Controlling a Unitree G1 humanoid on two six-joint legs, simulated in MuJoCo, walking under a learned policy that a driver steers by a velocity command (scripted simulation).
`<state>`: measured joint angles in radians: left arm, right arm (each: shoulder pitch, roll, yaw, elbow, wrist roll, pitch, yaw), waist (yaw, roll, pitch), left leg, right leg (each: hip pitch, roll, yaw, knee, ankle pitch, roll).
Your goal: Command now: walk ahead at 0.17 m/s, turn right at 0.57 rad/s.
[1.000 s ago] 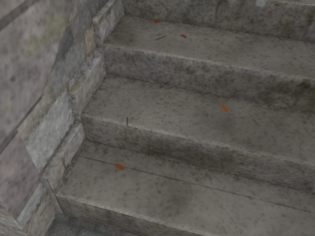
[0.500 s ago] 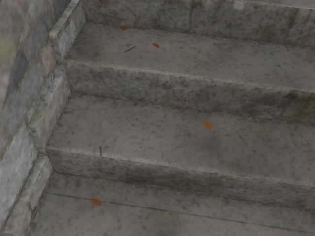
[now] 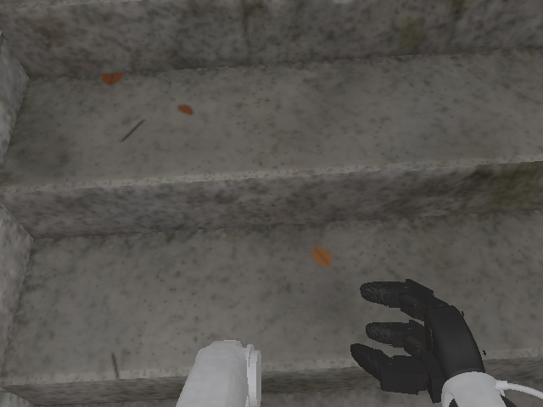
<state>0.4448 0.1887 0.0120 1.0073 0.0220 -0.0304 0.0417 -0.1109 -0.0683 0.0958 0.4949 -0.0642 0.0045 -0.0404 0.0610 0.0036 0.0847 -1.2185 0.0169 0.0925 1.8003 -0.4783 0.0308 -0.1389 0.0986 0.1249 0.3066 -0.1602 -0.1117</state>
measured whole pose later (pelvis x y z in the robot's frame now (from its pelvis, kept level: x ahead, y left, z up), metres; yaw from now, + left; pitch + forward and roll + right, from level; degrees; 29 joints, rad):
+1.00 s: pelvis +0.20 -0.04 +0.16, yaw -11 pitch +1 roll +0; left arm 0.17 0.16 0.01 0.86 0.02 -0.04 -0.01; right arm 0.28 -0.19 -0.01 0.93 -0.02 -0.02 -0.01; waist -0.02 0.00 -0.01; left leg -0.15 0.08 0.13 0.47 -0.32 -0.03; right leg -0.28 -0.02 -0.05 0.50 -0.24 0.00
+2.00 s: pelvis +0.51 +0.03 +0.32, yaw -10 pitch +4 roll -2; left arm 0.05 0.06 -0.03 0.69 0.03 -0.02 0.00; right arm 0.56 -0.14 -0.02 1.09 -0.05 -0.11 0.02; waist -0.04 0.00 -0.05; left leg -0.26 -0.04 0.03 0.57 -0.37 0.09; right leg -1.35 0.03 0.02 2.11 -0.19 -0.17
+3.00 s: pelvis +1.07 -0.03 +0.65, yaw +9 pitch +5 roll +1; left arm 0.03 0.21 -0.01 0.84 0.03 -0.08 -0.04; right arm 0.40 -0.14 0.01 1.01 -0.07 -0.09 0.02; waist -0.05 -0.02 -0.13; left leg -0.39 -0.12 -0.13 0.58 -0.27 0.05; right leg -1.20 -0.03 0.09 1.94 -0.28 -0.04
